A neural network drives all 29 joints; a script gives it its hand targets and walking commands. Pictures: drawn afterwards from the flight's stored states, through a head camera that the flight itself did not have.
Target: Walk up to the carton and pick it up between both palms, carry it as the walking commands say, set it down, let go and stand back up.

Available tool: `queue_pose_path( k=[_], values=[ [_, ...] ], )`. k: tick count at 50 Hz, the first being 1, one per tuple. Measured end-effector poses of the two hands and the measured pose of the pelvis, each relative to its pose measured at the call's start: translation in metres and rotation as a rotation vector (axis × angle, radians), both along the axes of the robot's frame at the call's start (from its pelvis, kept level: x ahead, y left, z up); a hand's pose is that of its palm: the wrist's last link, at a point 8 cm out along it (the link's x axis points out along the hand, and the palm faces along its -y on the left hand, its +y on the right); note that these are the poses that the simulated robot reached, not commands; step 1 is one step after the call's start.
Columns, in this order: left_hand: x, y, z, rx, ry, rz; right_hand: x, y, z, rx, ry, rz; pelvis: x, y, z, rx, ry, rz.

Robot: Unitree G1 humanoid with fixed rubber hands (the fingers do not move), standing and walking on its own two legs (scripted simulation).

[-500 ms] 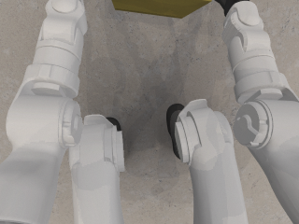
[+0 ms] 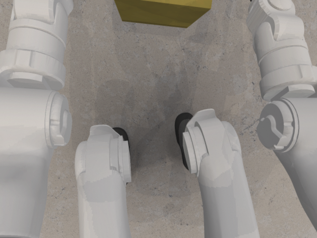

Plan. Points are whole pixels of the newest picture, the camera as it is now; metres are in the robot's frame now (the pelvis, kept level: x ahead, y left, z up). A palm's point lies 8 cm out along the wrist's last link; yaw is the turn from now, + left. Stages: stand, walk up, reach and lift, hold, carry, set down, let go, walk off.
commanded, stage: set down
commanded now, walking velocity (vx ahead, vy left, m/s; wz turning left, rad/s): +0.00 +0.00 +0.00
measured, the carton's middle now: out of the picture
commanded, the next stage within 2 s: let go in 1.06 s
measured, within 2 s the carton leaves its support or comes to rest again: neither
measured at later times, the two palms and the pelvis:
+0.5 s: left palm out of the picture +0.60 +0.13 +0.01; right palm out of the picture +0.54 -0.23 +0.00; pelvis +0.02 +0.00 +0.11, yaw +1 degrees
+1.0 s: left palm out of the picture +0.60 +0.13 +0.16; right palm out of the picture +0.53 -0.24 +0.16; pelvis +0.04 +0.00 +0.25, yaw +1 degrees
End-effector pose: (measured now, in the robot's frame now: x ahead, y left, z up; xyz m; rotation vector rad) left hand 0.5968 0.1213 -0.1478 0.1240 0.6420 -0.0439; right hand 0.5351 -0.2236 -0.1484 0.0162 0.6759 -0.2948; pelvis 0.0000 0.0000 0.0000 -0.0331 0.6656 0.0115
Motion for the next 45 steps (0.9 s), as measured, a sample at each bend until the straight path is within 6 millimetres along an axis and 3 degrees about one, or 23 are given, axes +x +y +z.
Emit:
queue_pose_path(
  k=[10, 27, 45],
  values=[
    [0.007, -0.002, 0.067, 0.001, -0.003, 0.008, 0.0, -0.013, 0.066, -0.008, -0.024, -0.022, 0.009, 0.0, 0.04, 0.015, 0.083, -0.006],
    [0.006, 0.008, 0.166, 0.007, -0.016, 0.018, 0.001, -0.009, 0.164, -0.012, -0.047, -0.015, 0.019, -0.003, 0.122, 0.021, 0.158, -0.008],
    [0.004, 0.012, 0.28, 0.002, -0.022, 0.01, -0.005, -0.014, 0.28, -0.011, -0.06, -0.009, 0.035, -0.003, 0.221, 0.017, 0.138, -0.003]
  ],
)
